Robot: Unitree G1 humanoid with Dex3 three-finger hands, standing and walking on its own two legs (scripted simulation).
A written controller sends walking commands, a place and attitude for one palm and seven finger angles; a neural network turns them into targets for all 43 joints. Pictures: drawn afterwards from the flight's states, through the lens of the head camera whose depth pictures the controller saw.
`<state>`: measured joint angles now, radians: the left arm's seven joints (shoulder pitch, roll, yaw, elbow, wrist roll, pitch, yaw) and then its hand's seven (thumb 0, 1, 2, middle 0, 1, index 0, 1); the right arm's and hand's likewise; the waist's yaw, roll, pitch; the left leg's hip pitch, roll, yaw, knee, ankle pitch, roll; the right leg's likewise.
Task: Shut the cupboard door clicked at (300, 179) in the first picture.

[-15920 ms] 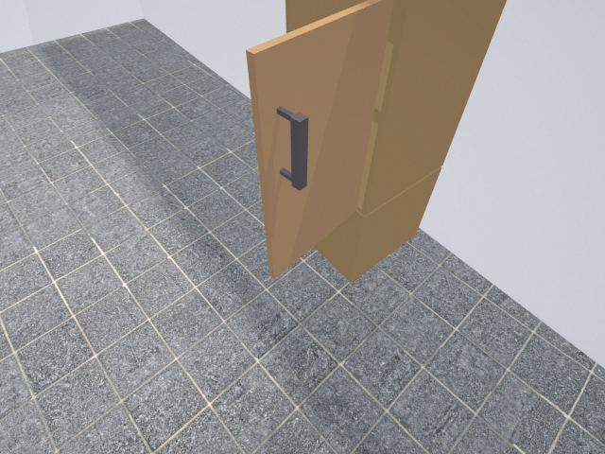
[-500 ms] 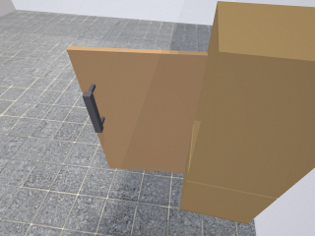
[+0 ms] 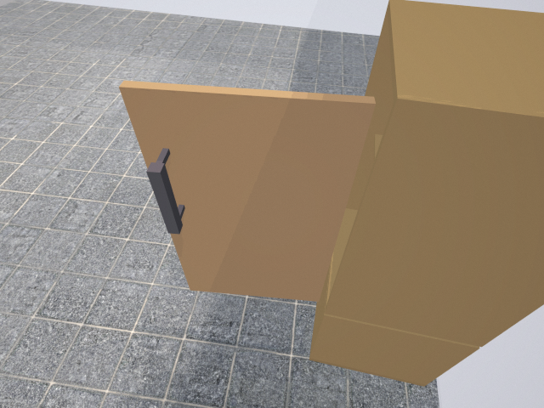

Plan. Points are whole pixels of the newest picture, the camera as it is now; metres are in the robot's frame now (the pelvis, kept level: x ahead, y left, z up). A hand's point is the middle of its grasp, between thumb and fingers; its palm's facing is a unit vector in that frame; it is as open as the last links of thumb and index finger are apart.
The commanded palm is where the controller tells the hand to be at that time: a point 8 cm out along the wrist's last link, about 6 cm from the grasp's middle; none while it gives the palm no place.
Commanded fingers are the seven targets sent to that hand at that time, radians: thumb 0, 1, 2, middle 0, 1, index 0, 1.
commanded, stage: look again from close up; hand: left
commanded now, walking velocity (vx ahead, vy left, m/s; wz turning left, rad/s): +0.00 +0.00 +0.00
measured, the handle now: (170, 192) +0.43 +0.21 +0.07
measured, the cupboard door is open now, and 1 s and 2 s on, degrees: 97 97 97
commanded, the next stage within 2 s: raise the hand and make a fist in 0.32 s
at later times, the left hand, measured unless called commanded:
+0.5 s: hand out of the picture +0.07 +0.21 -0.15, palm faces +0.16 -0.96 -0.23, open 7.3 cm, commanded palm +0.12 +0.23 -0.07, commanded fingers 0.00 0.90 0.90 -0.27 -0.38 -0.27 -0.38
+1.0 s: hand (135, 406) +0.13 +0.19 -0.02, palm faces +0.07 -1.00 -0.07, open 5.4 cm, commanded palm +0.12 +0.24 -0.02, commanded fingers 0.00 0.90 0.90 -0.73 -0.88 -0.73 -0.88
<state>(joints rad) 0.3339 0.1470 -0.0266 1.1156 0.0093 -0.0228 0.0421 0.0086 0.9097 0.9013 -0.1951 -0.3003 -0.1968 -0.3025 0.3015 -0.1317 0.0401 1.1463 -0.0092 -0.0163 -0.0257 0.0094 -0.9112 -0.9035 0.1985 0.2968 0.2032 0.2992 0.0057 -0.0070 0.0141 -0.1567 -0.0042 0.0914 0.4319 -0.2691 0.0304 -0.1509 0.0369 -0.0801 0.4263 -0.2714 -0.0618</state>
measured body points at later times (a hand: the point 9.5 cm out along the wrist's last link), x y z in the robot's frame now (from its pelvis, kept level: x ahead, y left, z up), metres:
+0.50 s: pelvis +0.01 +0.02 -0.01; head +0.03 +0.03 +0.44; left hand +0.06 +0.26 -0.13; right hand +0.04 -0.21 -0.15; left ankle -0.02 +0.10 -0.74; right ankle -0.02 -0.08 -0.73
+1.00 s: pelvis -0.04 -0.01 -0.09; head +0.00 +0.00 +0.36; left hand +0.12 +0.24 -0.01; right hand +0.22 -0.20 -0.12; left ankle -0.02 +0.10 -0.74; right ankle +0.00 -0.07 -0.74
